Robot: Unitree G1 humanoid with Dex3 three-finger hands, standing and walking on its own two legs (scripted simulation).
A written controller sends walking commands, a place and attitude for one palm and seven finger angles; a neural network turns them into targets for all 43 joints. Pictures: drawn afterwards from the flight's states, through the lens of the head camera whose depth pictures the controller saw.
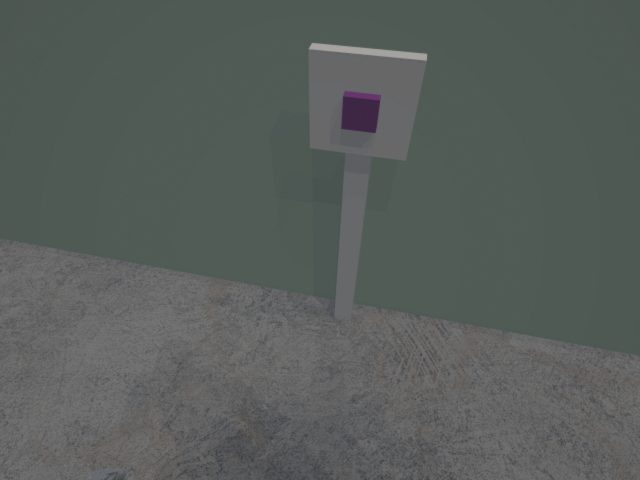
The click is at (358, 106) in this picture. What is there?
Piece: button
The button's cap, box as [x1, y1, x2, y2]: [341, 91, 380, 132]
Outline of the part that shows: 345,91 343,95 341,128 375,132 380,95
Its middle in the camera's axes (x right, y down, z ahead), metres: +0.08 -0.25 +0.77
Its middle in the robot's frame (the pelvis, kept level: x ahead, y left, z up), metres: +0.76 -0.04 +0.08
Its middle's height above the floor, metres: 0.85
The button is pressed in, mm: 0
